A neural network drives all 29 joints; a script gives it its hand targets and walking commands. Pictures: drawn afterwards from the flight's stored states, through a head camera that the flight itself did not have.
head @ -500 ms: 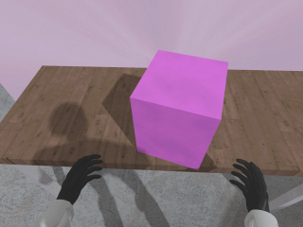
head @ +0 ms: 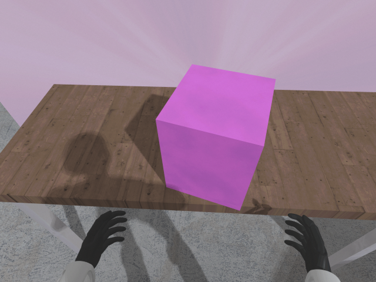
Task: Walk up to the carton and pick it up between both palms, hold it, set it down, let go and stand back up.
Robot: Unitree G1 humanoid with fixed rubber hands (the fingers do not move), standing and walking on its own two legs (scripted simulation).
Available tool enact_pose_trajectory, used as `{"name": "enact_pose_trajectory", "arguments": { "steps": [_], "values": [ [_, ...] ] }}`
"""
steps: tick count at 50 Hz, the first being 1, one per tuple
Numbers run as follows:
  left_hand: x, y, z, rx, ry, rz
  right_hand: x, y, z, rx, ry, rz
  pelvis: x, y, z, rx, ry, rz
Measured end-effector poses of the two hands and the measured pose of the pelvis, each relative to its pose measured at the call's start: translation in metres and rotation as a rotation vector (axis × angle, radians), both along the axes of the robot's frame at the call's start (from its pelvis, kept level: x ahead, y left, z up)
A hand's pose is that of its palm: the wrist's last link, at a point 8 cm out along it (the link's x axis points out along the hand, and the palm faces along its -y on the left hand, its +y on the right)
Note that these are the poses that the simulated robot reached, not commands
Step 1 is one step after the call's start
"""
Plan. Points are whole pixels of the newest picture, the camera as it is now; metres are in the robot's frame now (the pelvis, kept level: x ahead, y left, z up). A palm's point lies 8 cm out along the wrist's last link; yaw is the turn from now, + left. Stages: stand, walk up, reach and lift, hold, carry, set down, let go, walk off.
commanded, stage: set down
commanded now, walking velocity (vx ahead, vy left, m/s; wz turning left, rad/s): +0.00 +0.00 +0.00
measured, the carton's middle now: (216, 138) +0.41 -0.03 +0.06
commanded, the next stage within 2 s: let go in 1.16 s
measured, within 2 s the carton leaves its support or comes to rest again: neither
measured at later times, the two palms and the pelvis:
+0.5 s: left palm (102, 267) +0.15 +0.21 -0.05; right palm (313, 265) +0.16 -0.23 -0.06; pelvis +0.00 -0.02 +0.00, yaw +1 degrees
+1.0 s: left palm (112, 269) +0.15 +0.20 -0.09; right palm (317, 269) +0.16 -0.24 -0.08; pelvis +0.00 -0.02 +0.00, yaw +1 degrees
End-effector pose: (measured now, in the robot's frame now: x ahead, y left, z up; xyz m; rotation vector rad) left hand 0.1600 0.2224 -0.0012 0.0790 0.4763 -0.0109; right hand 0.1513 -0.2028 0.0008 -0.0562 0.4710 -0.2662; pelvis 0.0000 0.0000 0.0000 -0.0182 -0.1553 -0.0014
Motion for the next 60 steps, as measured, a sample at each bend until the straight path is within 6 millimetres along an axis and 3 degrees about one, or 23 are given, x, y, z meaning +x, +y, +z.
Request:
{"name": "enact_pose_trajectory", "arguments": {
  "steps": [11, 32, 43, 60],
  "values": [
    [-0.005, -0.005, -0.022, 0.04, 0.102, 0.044, 0.008, -0.012, -0.026, -0.01, 0.058, 0.065, 0.0, -0.01, 0.0, 0.004, 0.02, 0.015],
    [-0.015, -0.011, -0.069, 0.108, 0.331, 0.096, 0.005, -0.034, -0.075, -0.052, 0.224, 0.167, -0.003, -0.021, -0.001, 0.013, 0.036, 0.024],
    [-0.012, -0.02, -0.084, 0.107, 0.375, 0.102, 0.006, -0.041, -0.082, -0.063, 0.263, 0.197, -0.005, -0.023, -0.002, 0.015, 0.041, 0.023],
    [-0.013, -0.019, -0.085, 0.113, 0.377, 0.119, 0.003, -0.042, -0.084, -0.055, 0.263, 0.196, -0.002, -0.023, -0.003, 0.013, 0.052, 0.023]
  ]
}}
